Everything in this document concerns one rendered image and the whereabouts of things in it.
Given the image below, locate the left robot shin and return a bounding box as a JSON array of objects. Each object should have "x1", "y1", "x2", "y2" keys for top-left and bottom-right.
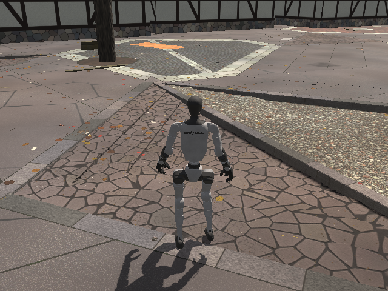
[{"x1": 175, "y1": 198, "x2": 184, "y2": 241}]

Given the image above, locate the robot left hand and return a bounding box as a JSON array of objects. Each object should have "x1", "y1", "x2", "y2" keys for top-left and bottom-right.
[{"x1": 156, "y1": 162, "x2": 170, "y2": 174}]

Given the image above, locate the robot right hand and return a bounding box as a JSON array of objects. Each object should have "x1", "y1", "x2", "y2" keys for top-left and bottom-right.
[{"x1": 220, "y1": 167, "x2": 233, "y2": 182}]

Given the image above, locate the left robot forearm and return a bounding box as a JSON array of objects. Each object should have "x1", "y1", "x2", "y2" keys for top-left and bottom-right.
[{"x1": 158, "y1": 145, "x2": 169, "y2": 165}]

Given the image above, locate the left robot upper arm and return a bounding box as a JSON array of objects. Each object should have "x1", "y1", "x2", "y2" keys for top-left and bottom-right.
[{"x1": 164, "y1": 122, "x2": 182, "y2": 155}]

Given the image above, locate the right robot foot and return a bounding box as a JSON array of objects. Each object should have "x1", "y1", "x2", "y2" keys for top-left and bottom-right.
[{"x1": 204, "y1": 227, "x2": 214, "y2": 241}]

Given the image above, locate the right robot forearm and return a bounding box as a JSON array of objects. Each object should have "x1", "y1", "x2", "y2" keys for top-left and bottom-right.
[{"x1": 218, "y1": 147, "x2": 231, "y2": 171}]

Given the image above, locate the right robot upper arm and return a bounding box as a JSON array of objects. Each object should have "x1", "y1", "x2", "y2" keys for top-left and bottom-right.
[{"x1": 207, "y1": 122, "x2": 224, "y2": 156}]

